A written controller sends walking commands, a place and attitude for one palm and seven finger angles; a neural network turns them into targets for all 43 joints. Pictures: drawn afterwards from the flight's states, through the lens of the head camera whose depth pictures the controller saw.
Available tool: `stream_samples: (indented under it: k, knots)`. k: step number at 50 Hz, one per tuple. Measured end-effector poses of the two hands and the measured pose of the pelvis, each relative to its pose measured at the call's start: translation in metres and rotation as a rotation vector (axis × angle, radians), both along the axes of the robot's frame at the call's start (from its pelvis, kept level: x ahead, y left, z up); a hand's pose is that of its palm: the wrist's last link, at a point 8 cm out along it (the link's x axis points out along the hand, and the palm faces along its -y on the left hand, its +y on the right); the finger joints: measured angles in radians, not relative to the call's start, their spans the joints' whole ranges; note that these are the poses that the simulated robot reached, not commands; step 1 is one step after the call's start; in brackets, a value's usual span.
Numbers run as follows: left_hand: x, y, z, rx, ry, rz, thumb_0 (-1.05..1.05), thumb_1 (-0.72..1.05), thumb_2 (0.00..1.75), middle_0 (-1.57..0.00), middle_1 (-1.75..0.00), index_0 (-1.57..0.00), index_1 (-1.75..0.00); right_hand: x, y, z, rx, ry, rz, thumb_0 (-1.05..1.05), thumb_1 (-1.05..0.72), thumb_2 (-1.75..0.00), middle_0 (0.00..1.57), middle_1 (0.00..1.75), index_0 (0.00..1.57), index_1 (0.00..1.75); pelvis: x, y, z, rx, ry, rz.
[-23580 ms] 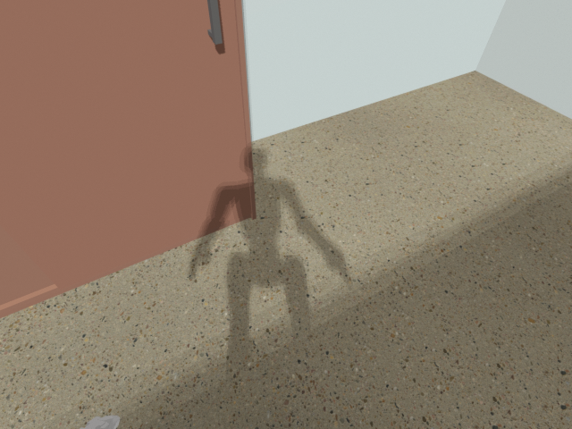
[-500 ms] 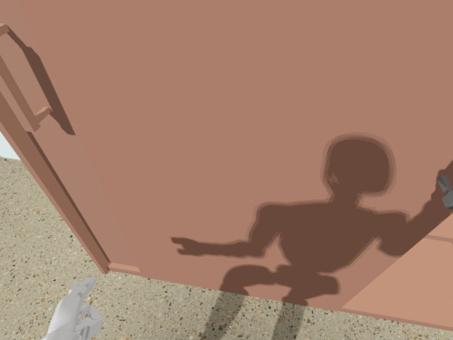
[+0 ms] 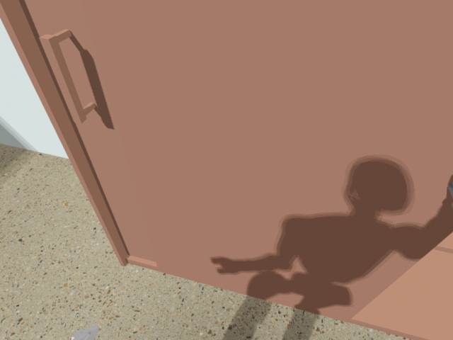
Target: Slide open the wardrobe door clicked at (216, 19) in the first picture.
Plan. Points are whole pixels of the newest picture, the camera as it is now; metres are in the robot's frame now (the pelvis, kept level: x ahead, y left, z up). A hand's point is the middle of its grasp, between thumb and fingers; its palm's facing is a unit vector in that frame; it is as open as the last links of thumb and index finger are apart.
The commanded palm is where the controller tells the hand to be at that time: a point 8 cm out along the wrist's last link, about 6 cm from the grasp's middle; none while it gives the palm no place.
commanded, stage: stop walking and hold the door there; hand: right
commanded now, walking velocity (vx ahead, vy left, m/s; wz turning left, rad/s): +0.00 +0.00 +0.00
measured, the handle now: out of the picture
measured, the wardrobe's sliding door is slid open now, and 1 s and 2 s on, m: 0.62 0.62 0.62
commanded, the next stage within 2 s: loosen the grip on the handle in 1.60 s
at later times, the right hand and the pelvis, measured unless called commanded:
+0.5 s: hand out of the picture +0.36 -0.36 +0.17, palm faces +0.58 +0.78 -0.26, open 6.2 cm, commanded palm +0.31 -0.39 +0.15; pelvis -0.01 -0.02 +0.00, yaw -2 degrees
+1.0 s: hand out of the picture +0.36 -0.36 +0.17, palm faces +0.45 +0.88 -0.15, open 5.7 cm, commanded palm +0.32 -0.38 +0.15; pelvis -0.05 -0.07 +0.00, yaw -2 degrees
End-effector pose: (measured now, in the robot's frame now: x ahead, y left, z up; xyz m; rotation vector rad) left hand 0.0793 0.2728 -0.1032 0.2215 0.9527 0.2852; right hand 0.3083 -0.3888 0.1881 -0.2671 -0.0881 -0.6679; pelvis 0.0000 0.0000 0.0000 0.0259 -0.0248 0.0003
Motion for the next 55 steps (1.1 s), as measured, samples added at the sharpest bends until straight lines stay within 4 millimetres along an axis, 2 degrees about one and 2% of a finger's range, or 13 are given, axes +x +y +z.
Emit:
stream_samples:
  k: [4,8,20,27,31,35,41,45,50,55]
  knots:
    - [-0.006,0.009,0.005,0.037,-0.006,0.016,0.01,0.90,0.90,-0.20,-0.30,-0.20,-0.30,0.000,-0.002,0.000,-0.008,0.005,0.014,-0.07,-0.67,-0.83,0.44,1.36,0.20,1.34,-0.003,-0.004,0.000,0.000,0.001,0.000]
    - [-0.010,0.009,0.007,0.046,-0.003,0.012,0.01,0.90,0.90,-0.20,-0.30,-0.20,-0.30,0.000,-0.003,0.000,-0.012,0.003,0.019,-0.08,-0.66,-0.83,0.44,1.37,0.21,1.34,-0.005,-0.005,0.001,-0.003,0.003,0.000]
    - [-0.001,-0.013,-0.004,-0.020,0.015,-0.036,0.01,0.90,0.90,-0.20,-0.30,-0.20,-0.30,0.000,-0.002,0.000,-0.021,0.014,0.013,-0.09,-0.67,-0.84,0.43,1.38,0.20,1.35,-0.006,-0.004,0.000,0.000,0.003,-0.005]
    - [0.012,-0.022,-0.008,0.006,0.039,-0.059,0.01,0.90,0.90,-0.20,-0.30,-0.20,-0.30,0.003,-0.009,-0.006,-0.040,0.015,0.081,-0.13,-0.66,-0.85,0.44,1.39,0.29,1.37,-0.005,-0.026,-0.004,-0.014,-0.007,-0.043]
    - [0.022,-0.037,-0.005,0.042,0.035,-0.078,0.01,0.90,0.90,-0.20,-0.30,-0.20,-0.30,0.007,-0.014,-0.012,-0.043,-0.014,0.144,-0.16,-0.67,-0.85,0.45,1.40,0.35,1.38,-0.010,-0.048,-0.008,-0.034,-0.014,-0.073]
    - [0.034,-0.065,-0.002,0.026,-0.011,-0.107,0.01,0.90,0.90,-0.20,-0.30,-0.20,-0.30,0.008,-0.015,-0.015,-0.048,-0.048,0.180,-0.16,-0.68,-0.84,0.45,1.40,0.34,1.39,-0.022,-0.064,-0.010,-0.024,-0.008,-0.059]
    - [0.039,-0.118,0.003,-0.051,-0.052,-0.186,0.01,0.90,0.90,-0.20,-0.30,-0.20,-0.30,0.008,-0.012,-0.015,0.022,-0.063,0.203,-0.12,-0.74,-0.82,0.45,1.40,0.28,1.40,-0.037,-0.071,-0.003,-0.001,0.005,-0.059]
    - [0.033,-0.141,0.007,-0.079,-0.056,-0.233,0.01,0.90,0.90,-0.20,-0.30,-0.20,-0.30,0.007,-0.012,-0.015,0.044,-0.060,0.215,-0.11,-0.76,-0.81,0.45,1.40,0.27,1.40,-0.043,-0.072,0.001,0.002,0.018,-0.052]
    - [0.021,-0.146,0.009,-0.091,-0.048,-0.257,0.01,0.90,0.90,-0.20,-0.30,-0.20,-0.30,0.006,-0.012,-0.014,0.052,-0.037,0.215,-0.11,-0.76,-0.80,0.45,1.40,0.27,1.40,-0.049,-0.072,0.004,0.010,0.033,-0.043]
    - [0.007,-0.126,0.006,-0.067,-0.037,-0.230,0.01,0.90,0.90,-0.20,-0.30,-0.20,-0.30,0.005,-0.012,-0.012,0.040,-0.010,0.205,-0.11,-0.76,-0.79,0.45,1.40,0.27,1.40,-0.054,-0.069,0.002,0.005,0.041,-0.036]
